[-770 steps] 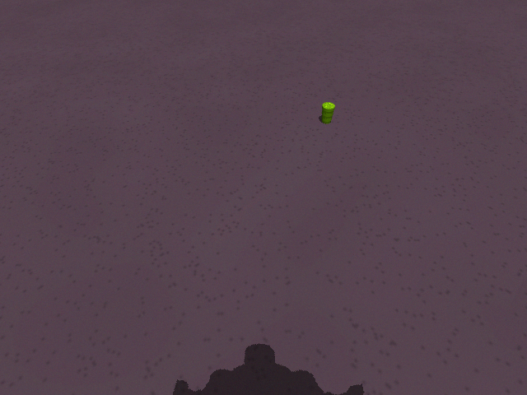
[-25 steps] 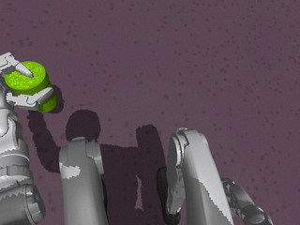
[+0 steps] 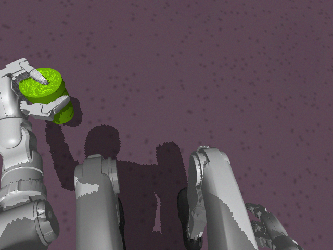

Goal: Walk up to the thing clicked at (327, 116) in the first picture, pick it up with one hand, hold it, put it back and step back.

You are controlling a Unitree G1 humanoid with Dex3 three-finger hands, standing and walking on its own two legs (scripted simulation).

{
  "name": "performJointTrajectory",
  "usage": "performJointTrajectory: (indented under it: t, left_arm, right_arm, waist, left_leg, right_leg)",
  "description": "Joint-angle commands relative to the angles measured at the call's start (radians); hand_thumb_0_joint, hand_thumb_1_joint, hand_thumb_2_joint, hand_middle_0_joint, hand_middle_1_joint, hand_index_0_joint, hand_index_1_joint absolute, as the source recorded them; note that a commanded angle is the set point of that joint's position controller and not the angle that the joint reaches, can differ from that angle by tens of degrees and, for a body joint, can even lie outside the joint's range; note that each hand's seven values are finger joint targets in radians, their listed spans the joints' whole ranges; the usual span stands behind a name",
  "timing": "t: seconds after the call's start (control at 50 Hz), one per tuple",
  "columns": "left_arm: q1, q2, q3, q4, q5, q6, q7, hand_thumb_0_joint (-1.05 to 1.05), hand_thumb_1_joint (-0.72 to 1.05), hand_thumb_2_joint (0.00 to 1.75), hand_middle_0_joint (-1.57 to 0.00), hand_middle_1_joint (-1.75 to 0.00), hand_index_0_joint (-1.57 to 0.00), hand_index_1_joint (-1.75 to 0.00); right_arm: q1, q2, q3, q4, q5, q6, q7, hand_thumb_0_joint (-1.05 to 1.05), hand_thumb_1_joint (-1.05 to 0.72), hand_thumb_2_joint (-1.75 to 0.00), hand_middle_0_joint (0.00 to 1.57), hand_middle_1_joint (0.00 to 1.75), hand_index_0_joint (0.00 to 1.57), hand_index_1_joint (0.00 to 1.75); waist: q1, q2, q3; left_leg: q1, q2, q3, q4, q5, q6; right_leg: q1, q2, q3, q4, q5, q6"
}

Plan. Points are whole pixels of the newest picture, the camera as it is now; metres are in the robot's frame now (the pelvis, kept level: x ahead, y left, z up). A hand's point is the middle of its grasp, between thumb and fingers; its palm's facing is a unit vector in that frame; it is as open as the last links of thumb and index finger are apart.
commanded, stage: settle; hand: left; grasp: from above
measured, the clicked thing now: (52, 99) +0.45 +0.26 -0.07
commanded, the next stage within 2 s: lift in 0.22 s
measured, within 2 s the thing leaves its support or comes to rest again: neither
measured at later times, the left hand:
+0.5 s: hand (42, 83) +0.46 +0.26 -0.01, palm faces +0.19 -0.98 -0.04, open 7.3 cm
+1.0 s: hand (7, 69) +0.42 +0.26 +0.10, palm faces +0.17 -0.98 -0.04, open 7.2 cm
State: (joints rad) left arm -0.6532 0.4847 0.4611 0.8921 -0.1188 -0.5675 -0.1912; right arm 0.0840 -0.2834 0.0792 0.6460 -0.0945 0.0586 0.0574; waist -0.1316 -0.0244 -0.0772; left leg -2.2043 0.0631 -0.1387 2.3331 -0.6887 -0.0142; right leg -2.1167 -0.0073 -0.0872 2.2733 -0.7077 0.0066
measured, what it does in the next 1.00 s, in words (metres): rises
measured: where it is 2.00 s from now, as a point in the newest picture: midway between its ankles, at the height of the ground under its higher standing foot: (154, 235)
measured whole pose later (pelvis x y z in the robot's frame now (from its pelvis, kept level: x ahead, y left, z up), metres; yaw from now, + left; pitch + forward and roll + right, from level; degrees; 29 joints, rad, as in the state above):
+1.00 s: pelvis +0.01 +0.00 +0.10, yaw +3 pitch +33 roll -5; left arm -0.47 0.36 0.37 0.57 -0.18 -0.40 -0.20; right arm 0.13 -0.25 0.01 0.62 0.00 0.03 0.00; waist -0.07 0.01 -0.17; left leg -1.93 0.07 -0.08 2.01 -0.67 -0.01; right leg -1.86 -0.02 -0.06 1.98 -0.69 0.01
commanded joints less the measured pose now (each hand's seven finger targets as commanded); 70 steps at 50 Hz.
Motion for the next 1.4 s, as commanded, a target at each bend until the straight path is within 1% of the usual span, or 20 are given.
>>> performJointTrajectory:
  t: [0.0,0.06,0.3,0.32,0.42,0.44,0.5,0.66,0.68,0.74,0.86,0.9,0.98,1.08,1.1,1.16,1.22,1.26,1.34,1.38]
  left_arm:
    - [-0.304,0.222,0.022,-0.201,-0.006,-0.079,0.003,0.0,0.14,1.32,-1.35,-1.44,-1.34,-1.47]
    - [-0.338,0.224,0.02,-0.203,-0.007,-0.082,0.007,0.0,0.15,1.32,-1.34,-1.44,-1.34,-1.46]
    - [-0.378,0.217,0.014,-0.211,-0.005,-0.09,0.013,0.0,0.17,1.33,-1.32,-1.42,-1.32,-1.45]
    - [-0.363,0.215,0.02,-0.177,-0.005,-0.087,0.014,0.0,0.16,1.25,-1.37,-1.47,-1.4,-1.45]
    - [-0.317,0.233,0.039,-0.209,-0.012,-0.08,-0.002,0.0,0.14,1.23,-1.35,-1.47,-1.38,-1.46]
    - [-0.352,0.216,0.009,-0.249,-0.014,-0.08,-0.012,0.0,0.13,1.24,-1.35,-1.47,-1.38,-1.46]
    - [-0.335,0.248,0.038,-0.252,-0.025,-0.064,-0.021,0.0,0.11,1.23,-1.36,-1.47,-1.38,-1.46]
    - [-0.259,0.181,0.016,-0.332,-0.04,-0.013,-0.032,0.0,0.12,1.22,-1.33,-1.45,-1.36,-1.44]
    - [-0.239,0.152,-0.005,-0.337,-0.047,-0.005,-0.035,0.0,0.11,1.22,-1.32,-1.44,-1.35,-1.43]
    - [-0.218,0.159,0.001,-0.401,-0.055,0.013,-0.031,0.0,0.12,1.21,-1.31,-1.43,-1.34,-1.41]
    - [-0.137,0.122,-0.02,-0.505,-0.074,0.062,-0.018,0.0,0.14,1.22,-1.31,-1.44,-1.35,-1.42]
    - [-0.165,0.098,-0.057,-0.579,-0.08,0.077,-0.011,0.0,0.12,1.22,-1.32,-1.44,-1.35,-1.43]
    - [-0.08,0.09,-0.051,-0.628,-0.083,0.119,0.013,0.0,0.15,1.2,-1.29,-1.42,-1.33,-1.4]
    - [0.017,0.043,-0.097,-0.745,-0.087,0.166,0.045,0.0,0.19,1.21,-1.27,-1.4,-1.31,-1.38]
    - [0.041,0.046,-0.082,-0.744,-0.091,0.175,0.052,0.0,0.19,1.19,-1.27,-1.4,-1.31,-1.38]
    - [0.096,0.023,-0.102,-0.76,-0.088,0.201,0.072,0.0,0.18,1.21,-1.26,-1.4,-1.29,-1.38]
    - [0.159,0.006,-0.112,-0.827,-0.099,0.212,0.087,0.0,0.16,1.2,-1.26,-1.4,-1.3,-1.38]
    - [0.192,-0.03,-0.154,-0.835,-0.099,0.223,0.09,0.0,0.16,1.21,-1.27,-1.4,-1.3,-1.38]
    - [0.22,-0.023,-0.155,-0.832,-0.082,0.23,0.109,0.0,0.15,1.2,-1.28,-1.4,-1.31,-1.38]
    - [0.205,-0.044,-0.183,-0.827,-0.083,0.232,0.109,0.0,0.14,1.21,-1.29,-1.42,-1.32,-1.4]
  right_arm:
    - [0.135,-0.213,-0.082,-0.037,0.0,-0.018,-0.011,0.0,-0.9,-0.9,0.2,0.3,0.2,0.3]
    - [0.125,-0.219,-0.086,-0.043,0.004,-0.02,-0.014,0.0,-0.9,-0.9,0.2,0.3,0.2,0.3]
    - [0.147,-0.211,-0.087,-0.036,0.003,-0.024,-0.011,0.0,-0.9,-0.9,0.2,0.3,0.2,0.3]
    - [0.145,-0.21,-0.088,-0.036,0.005,-0.023,-0.013,0.0,-0.94,-0.9,0.2,0.3,0.2,0.3]
    - [0.16,-0.21,-0.098,-0.045,0.013,-0.021,-0.015,0.0,-0.94,-0.91,0.2,0.3,0.2,0.3]
    - [0.158,-0.206,-0.1,-0.04,0.016,-0.023,-0.016,0.0,-0.94,-0.9,0.2,0.3,0.2,0.3]
    - [0.171,-0.205,-0.108,-0.037,0.024,-0.027,-0.022,0.0,-0.94,-0.91,0.2,0.3,0.2,0.3]
    - [0.17,-0.185,-0.132,-0.06,0.05,-0.032,-0.033,0.0,-0.93,-0.9,0.2,0.3,0.2,0.3]
    - [0.154,-0.185,-0.134,-0.073,0.055,-0.034,-0.035,0.0,-0.93,-0.9,0.2,0.3,0.2,0.3]
    - [0.151,-0.182,-0.14,-0.076,0.067,-0.042,-0.043,0.0,-0.93,-0.9,0.2,0.3,0.2,0.3]
    - [0.142,-0.176,-0.148,-0.107,0.09,-0.055,-0.06,0.0,-0.93,-0.9,0.2,0.3,0.2,0.3]
    - [0.143,-0.156,-0.143,-0.106,0.095,-0.057,-0.064,0.0,-0.92,-0.9,0.2,0.3,0.2,0.3]
    - [0.138,-0.151,-0.15,-0.117,0.108,-0.068,-0.076,0.0,-0.92,-0.9,0.2,0.3,0.2,0.3]
    - [0.13,-0.139,-0.153,-0.131,0.122,-0.073,-0.086,0.0,-0.91,-0.9,0.2,0.3,0.2,0.3]
    - [0.129,-0.139,-0.154,-0.131,0.124,-0.076,-0.09,0.0,-0.91,-0.9,0.2,0.3,0.2,0.3]
    - [0.134,-0.128,-0.156,-0.131,0.129,-0.083,-0.098,0.0,-0.91,-0.9,0.2,0.3,0.2,0.3]
    - [0.125,-0.116,-0.154,-0.143,0.134,-0.093,-0.102,0.0,-0.91,-0.9,0.2,0.3,0.2,0.3]
    - [0.121,-0.113,-0.151,-0.144,0.137,-0.099,-0.105,0.0,-0.91,-0.9,0.2,0.3,0.2,0.3]
    - [0.133,-0.109,-0.149,-0.134,0.136,-0.112,-0.109,0.0,-0.91,-0.9,0.2,0.3,0.2,0.3]
    - [0.136,-0.106,-0.145,-0.132,0.137,-0.117,-0.112,0.0,-0.91,-0.9,0.2,0.3,0.2,0.3]
  waist:
    - [0.003,0.223,-0.668]
    - [0.001,0.231,-0.653]
    - [0.001,0.235,-0.682]
    - [-0.002,0.221,-0.674]
    - [0.021,0.215,-0.748]
    - [0.012,0.24,-0.741]
    - [0.025,0.222,-0.755]
    - [0.046,0.194,-0.756]
    - [0.042,0.184,-0.733]
    - [0.05,0.177,-0.712]
    - [0.064,0.181,-0.729]
    - [0.063,0.181,-0.728]
    - [0.076,0.168,-0.708]
    - [0.086,0.167,-0.728]
    - [0.089,0.159,-0.716]
    - [0.074,0.116,-0.687]
    - [0.085,0.095,-0.684]
    - [0.079,0.101,-0.637]
    - [0.08,0.12,-0.582]
    - [0.068,0.127,-0.538]
  left_leg:
    - [0.492,-0.021,0.068,-0.266,0.166,0.036]
    - [0.491,-0.024,0.064,-0.284,0.116,0.035]
    - [0.501,-0.029,0.077,-0.301,0.123,0.035]
    - [0.496,-0.029,0.076,-0.304,0.116,0.036]
    - [0.548,-0.029,0.082,-0.314,0.173,0.039]
    - [0.549,-0.029,0.083,-0.32,0.181,0.036]
    - [0.549,-0.028,0.093,-0.322,0.196,0.042]
    - [0.599,-0.029,0.092,-0.404,0.166,0.043]
    - [0.598,-0.029,0.09,-0.42,0.134,0.044]
    - [0.614,-0.028,0.084,-0.463,0.097,0.043]
    - [0.75,-0.022,0.055,-0.559,0.128,0.037]
    - [0.759,-0.024,0.07,-0.576,0.12,0.04]
    - [0.819,-0.023,0.065,-0.645,0.107,0.039]
    - [0.954,-0.023,0.064,-0.72,0.222,0.038]
    - [0.975,-0.022,0.058,-0.745,0.223,0.038]
    - [1.007,-0.023,0.071,-0.778,0.264,0.043]
    - [1.054,-0.027,0.081,-0.835,0.296,0.044]
    - [1.102,-0.028,0.077,-0.888,0.286,0.038]
    - [1.194,-0.027,0.069,-0.963,0.333,0.032]
    - [1.234,-0.028,0.07,-1.008,0.321,0.03]
  right_leg:
    - [0.324,0.045,-0.039,-0.249,0.215,-0.041]
    - [0.293,0.043,-0.041,-0.254,0.167,-0.046]
    - [0.33,0.039,-0.029,-0.273,0.175,-0.045]
    - [0.329,0.041,-0.03,-0.278,0.167,-0.044]
    - [0.382,0.038,-0.021,-0.293,0.213,-0.041]
    - [0.38,0.035,-0.02,-0.289,0.222,-0.044]
    - [0.419,0.035,-0.003,-0.316,0.239,-0.04]
    - [0.446,0.031,0.005,-0.387,0.203,-0.045]
    - [0.438,0.031,0.006,-0.406,0.173,-0.045]
    - [0.447,0.031,0.009,-0.442,0.141,-0.046]
    - [0.492,0.022,0.014,-0.505,0.171,-0.046]
    - [0.54,0.023,0.027,-0.553,0.165,-0.044]
    - [0.598,0.02,0.035,-0.619,0.155,-0.043]
    - [0.714,0.018,0.038,-0.697,0.255,-0.041]
    - [0.73,0.019,0.036,-0.714,0.255,-0.039]
    - [0.821,0.021,0.045,-0.788,0.302,-0.029]
    - [0.925,0.022,0.052,-0.853,0.335,-0.024]
    - [0.948,0.022,0.048,-0.89,0.329,-0.026]
    - [1.0,0.021,0.042,-0.943,0.368,-0.027]
    - [1.021,0.021,0.043,-0.989,0.359,-0.028]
